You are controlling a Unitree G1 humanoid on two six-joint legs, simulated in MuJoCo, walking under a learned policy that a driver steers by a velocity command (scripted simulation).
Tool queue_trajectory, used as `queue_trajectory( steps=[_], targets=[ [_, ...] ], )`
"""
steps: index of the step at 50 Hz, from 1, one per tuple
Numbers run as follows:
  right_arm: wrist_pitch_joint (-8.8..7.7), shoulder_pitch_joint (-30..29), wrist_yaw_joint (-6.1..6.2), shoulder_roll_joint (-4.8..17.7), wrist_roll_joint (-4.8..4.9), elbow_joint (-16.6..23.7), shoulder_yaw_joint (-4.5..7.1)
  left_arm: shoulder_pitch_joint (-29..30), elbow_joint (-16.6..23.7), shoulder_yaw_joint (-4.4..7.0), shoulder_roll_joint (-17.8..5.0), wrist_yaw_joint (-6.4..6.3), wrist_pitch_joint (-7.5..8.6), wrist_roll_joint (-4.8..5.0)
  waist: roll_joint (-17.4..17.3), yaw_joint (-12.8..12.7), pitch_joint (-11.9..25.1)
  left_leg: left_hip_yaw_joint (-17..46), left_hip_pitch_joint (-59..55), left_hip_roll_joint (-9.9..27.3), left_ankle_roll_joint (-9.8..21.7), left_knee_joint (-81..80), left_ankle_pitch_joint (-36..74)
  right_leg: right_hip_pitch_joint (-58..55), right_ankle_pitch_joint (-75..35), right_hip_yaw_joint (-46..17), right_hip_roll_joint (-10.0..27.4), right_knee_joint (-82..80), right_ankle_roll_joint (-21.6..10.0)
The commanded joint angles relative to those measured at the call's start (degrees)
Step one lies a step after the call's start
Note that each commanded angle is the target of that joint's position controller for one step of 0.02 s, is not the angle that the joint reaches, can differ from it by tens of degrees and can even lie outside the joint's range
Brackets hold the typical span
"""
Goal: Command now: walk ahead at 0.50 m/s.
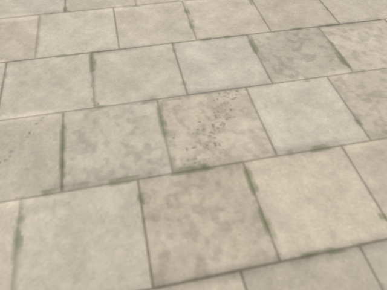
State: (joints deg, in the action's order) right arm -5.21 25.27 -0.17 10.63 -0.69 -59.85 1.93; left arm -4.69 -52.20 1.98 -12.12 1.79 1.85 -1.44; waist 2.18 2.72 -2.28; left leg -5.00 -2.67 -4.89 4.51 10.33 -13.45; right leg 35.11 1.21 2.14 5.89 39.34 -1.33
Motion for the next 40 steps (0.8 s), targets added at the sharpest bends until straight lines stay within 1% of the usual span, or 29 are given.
queue_trajectory(
  steps=[1, 4, 5, 6, 7, 8, 9, 10, 11, 12, 13, 15, 17, 19, 23, 26, 28, 29, 30, 31, 32, 33, 34, 35, 36, 37, 38, 39, 40],
  targets=[
    [-0.35, 3.7, 0.64, 8.1, -0.37, 0.8, 1.41, 7.0, 5.1, 0.24, -3.0, -0.14, 0.95, 0.12, -6.0, 0.4, -4.0, 7.2, 0.0, 16.8, 6.8, -1.9, 24.8, 0.5, -0.1, 1.8, -1.9, -4.3, -1.0],
    [-0.03, 2.4, 1.21, 9.1, -0.81, 0.3, 1.74, 5.4, 5.3, 0.75, -4.1, -0.42, 1.66, 0.1, -6.3, -1.5, -3.2, 6.5, -3.6, 18.3, 5.8, 3.4, 35.7, -4.1, 6.1, 2.2, -3.8, -7.8, -3.5],
    [0.06, 1.5, 1.29, 9.5, -0.9, 0.4, 1.88, 1.5, 4.2, 1.19, -4.7, -0.75, 1.97, 0.04, -6.7, -3.3, -1.2, 5.8, -3.6, 18.0, 5.1, 8.2, 43.4, -9.7, 8.3, 2.9, -5.5, -9.1, -4.5],
    [0.29, 0.8, 1.15, 9.4, -0.66, 0.3, 1.8, -6.4, 1.6, 1.84, -5.5, -1.2, 2.54, -0.25, -5.2, -6.7, 2.6, 4.9, -1.4, 16.2, 4.1, 17.6, 46.8, -19.8, 6.9, 3.7, -7.3, -12.9, -5.8],
    [0.25, 0.4, 0.93, 8.3, -0.24, 1.2, 1.32, -17.0, -1.4, 2.97, -8.5, -1.88, 3.26, -1.31, -2.7, -10.5, 8.9, 3.6, 7.6, 13.6, 3.1, 30.7, 37.4, -35.2, 6.8, -1.3, -2.7, -13.6, -7.9],
    [0.18, 5.5, 0.25, 2.5, 2.19, 3.3, -0.09, -24.5, -2.0, 4.73, -15.4, -2.4, 3.43, -2.74, 9.0, -10.0, 18.6, -0.3, 27.8, 5.6, 0.1, 53.0, 8.2, -54.7, 13.4, -26.1, 15.8, -16.2, -14.1],
    [0.46, 5.3, 0.6, 6.3, 1.35, 2.4, 1.17, -22.0, -1.7, 4.75, -14.5, -1.9, 2.42, -0.81, 7.7, -9.3, 20.2, 5.5, 35.2, 1.5, 0.6, 62.5, -16.4, -52.6, 15.9, -39.2, 20.0, -23.8, -16.0],
    [0.85, 0.3, 0.66, 8.2, 0.55, 3.3, 1.98, -15.1, -0.7, 3.84, -11.2, -1.77, 2.13, 0.19, 2.5, -6.6, 10.4, 8.3, 37.9, 5.8, 1.3, 63.9, -11.7, -43.8, 19.9, -29.8, 17.2, -24.8, -13.7],
    [0.71, -2.4, 0.28, 7.0, 0.41, 3.9, 1.78, -10.4, 0.1, 2.75, -7.1, -1.55, 2.47, 0.32, 0.4, -5.2, 4.5, 8.3, 37.0, 8.1, 1.3, 60.9, -6.8, -35.3, 18.3, -22.6, 14.7, -27.7, -11.7],
    [1.13, -3.0, 0.09, 5.7, 0.18, 3.7, 1.82, -8.6, 0.0, 2.15, -5.0, -1.6, 2.89, 0.24, 0.6, -3.7, 1.3, 8.0, 35.0, 9.5, 1.2, 58.0, -4.3, -30.1, 15.1, -16.7, 12.1, -29.6, -9.1],
    [1.97, -2.3, -0.26, 5.0, -0.76, 3.5, 1.85, -8.4, -0.7, 1.72, -3.7, -1.92, 3.29, 0.51, 1.9, -2.3, -0.3, 8.0, 32.8, 10.5, 0.7, 56.1, -2.9, -26.4, 11.5, -11.9, 9.9, -30.8, -7.3],
    [3.35, -1.9, -0.99, 3.6, -1.15, 3.5, 1.88, -10.5, -1.7, 1.63, -3.6, -2.19, 4.34, 0.54, 1.8, -1.3, -0.1, 7.2, 31.6, 10.5, 0.0, 55.9, -0.8, -25.0, 5.5, -7.0, 8.9, -31.6, -6.6],
    [4.14, -5.1, -1.39, 3.4, -1.01, 4.9, 2.04, -12.4, -2.4, 1.94, -4.9, -2.3, 5.07, 0.75, 1.3, -0.9, -0.9, 6.7, 35.5, 11.1, -0.6, 54.6, 2.7, -26.1, 1.5, -2.9, 8.5, -32.3, -6.6],
    [4.53, -9.3, -1.66, 3.5, -0.89, 6.5, 2.08, -14.2, -2.9, 1.94, -5.0, -2.42, 5.24, 0.56, 1.3, -1.4, -1.9, 6.1, 39.6, 11.5, -1.1, 51.9, 6.7, -27.6, -1.0, 0.3, 8.0, -32.7, -6.4],
    [4.26, -17.5, -2.32, 2.8, -0.76, 9.8, 1.49, -16.6, -3.7, 1.59, -4.6, -2.77, 5.23, 0.54, 1.1, -2.7, -3.6, 3.2, 40.8, 10.6, -1.6, 39.2, 13.5, -29.8, -6.8, 5.9, 6.6, -32.4, -5.8],
    [4.17, -23.1, -2.71, 2.3, -1.0, 12.2, 0.85, -19.6, -4.6, 1.72, -5.7, -3.33, 5.03, 0.53, 1.2, -4.3, -4.2, -0.5, 39.4, 9.5, -0.6, 31.1, 14.6, -34.0, -12.5, 8.7, 7.9, -31.5, -5.7],
    [4.05, -25.1, -2.86, 2.8, -1.16, 13.4, 0.83, -21.4, -5.4, 1.85, -6.2, -3.68, 4.52, 0.34, 1.2, -4.7, -4.4, -2.2, 39.1, 8.5, 0.8, 28.0, 12.1, -38.3, -17.7, 10.2, 9.0, -29.3, -5.6],
    [4.01, -25.1, -2.9, 3.1, -1.24, 13.7, 0.95, -21.5, -5.5, 1.93, -6.5, -3.86, 4.2, 0.24, 1.5, -4.3, -4.2, -2.8, 38.0, 7.6, 1.8, 26.9, 10.1, -40.1, -22.9, 11.1, 9.4, -27.3, -5.4],
    [3.96, -23.8, -2.78, 3.3, -1.43, 13.6, 1.11, -20.7, -5.4, 2.04, -7.0, -4.1, 3.86, 0.15, 2.0, -3.3, -3.7, -4.0, 35.7, 5.9, 2.8, 26.0, 7.8, -41.0, -33.3, 12.4, 9.4, -23.5, -5.1],
    [3.88, -21.1, -2.53, 3.8, -1.67, 12.8, 1.37, -20.0, -5.2, 2.32, -7.8, -4.39, 3.47, 0.13, 3.0, -2.1, -2.0, -5.4, 32.4, 3.7, 3.8, 25.9, 5.0, -41.9, -43.6, 13.2, 9.3, -18.2, -4.7],
    [3.59, -16.4, -2.23, 4.5, -1.8, 11.5, 1.8, -19.3, -4.9, 2.65, -8.7, -4.58, 2.97, 0.15, 3.5, -0.3, 0.5, -6.0, 27.9, 1.4, 5.0, 25.0, 3.2, -41.9, -49.7, 13.5, 9.1, -10.6, -4.5],
    [2.95, -10.4, -1.88, 5.8, -2.02, 9.8, 2.5, -18.8, -4.4, 2.9, -9.4, -4.54, 2.44, 0.35, 3.5, 1.7, 4.3, -5.1, 20.9, -0.1, 6.3, 21.9, 4.2, -40.1, -47.6, 13.3, 8.9, -0.4, -3.9],
    [2.14, -3.9, -1.24, 8.3, -2.72, 8.1, 3.62, -17.4, -3.5, 3.02, -9.7, -4.14, 2.27, 1.11, 0.7, 5.7, 8.3, -1.5, 9.7, 1.2, 8.4, 15.1, 13.0, -33.1, -33.9, 13.8, 7.3, 14.3, -1.7],
    [1.74, -3.2, -0.68, 14.9, -2.97, 8.0, 5.12, -20.3, -1.2, 1.85, -3.9, -3.68, 2.41, 0.98, -10.3, 2.1, 13.9, 15.9, -7.0, 18.4, 12.8, 21.5, 42.7, -15.3, 20.4, 12.9, 0.9, 32.7, 0.4],
    [2.74, -2.3, -0.37, 18.3, -0.81, 9.8, 5.99, -21.6, 1.4, 1.93, -4.7, -3.54, 1.98, 2.39, -13.0, 2.1, 23.1, 38.1, -16.7, 29.1, 23.6, 16.7, 55.0, -2.2, 35.8, 3.1, -8.2, 48.0, 2.3],
    [3.58, -4.5, 0.46, 16.0, 0.17, 10.4, 5.43, -16.6, 1.5, 1.94, -5.9, -3.54, 1.98, 1.84, -3.6, 2.1, 18.3, 28.7, -10.9, 27.3, 21.2, 14.1, 55.5, 0.7, 28.3, -2.1, -3.8, 46.6, 2.0],
    [3.61, -8.8, 0.77, 12.1, 0.57, 10.8, 4.3, -14.2, 2.1, 1.58, -4.9, -3.47, 2.31, 1.91, -3.5, 0.9, 11.6, 23.7, -3.4, 24.9, 18.7, 12.1, 52.1, 0.7, 24.3, -2.4, -2.3, 42.3, 1.7],
    [3.51, -11.6, 0.85, 9.1, 0.67, 10.7, 3.39, -14.1, 1.3, 1.73, -5.0, -3.52, 2.13, 1.26, -0.6, -1.3, 6.4, 19.5, 3.8, 21.7, 15.4, 9.7, 49.2, -1.6, 22.4, -2.6, -0.9, 37.2, 1.8],
    [3.38, -12.9, 1.15, 7.6, 1.1, 10.7, 2.84, -14.6, 1.2, 1.96, -5.3, -3.45, 1.11, -0.01, -0.8, -2.8, 4.8, 16.3, 8.6, 19.5, 13.6, 8.1, 47.0, -4.8, 21.5, -2.9, -0.3, 33.5, 1.9]
  ],
)
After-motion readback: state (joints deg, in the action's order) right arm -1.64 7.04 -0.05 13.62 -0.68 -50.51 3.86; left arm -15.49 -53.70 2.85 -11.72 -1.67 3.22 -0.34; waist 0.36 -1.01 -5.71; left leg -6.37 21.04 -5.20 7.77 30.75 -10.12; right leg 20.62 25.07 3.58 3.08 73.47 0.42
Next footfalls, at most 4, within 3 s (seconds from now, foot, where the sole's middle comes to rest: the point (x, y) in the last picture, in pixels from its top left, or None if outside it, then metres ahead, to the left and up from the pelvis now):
0.14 right None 0.25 -0.12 -0.78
0.68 left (165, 286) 0.50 0.09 -0.78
1.18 right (213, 260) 0.59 -0.08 -0.78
2.44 right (211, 236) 0.68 -0.08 -0.78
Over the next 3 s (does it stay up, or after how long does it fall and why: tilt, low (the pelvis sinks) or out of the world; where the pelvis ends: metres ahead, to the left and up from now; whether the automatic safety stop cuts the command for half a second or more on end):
stays up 0.87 0.10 -0.02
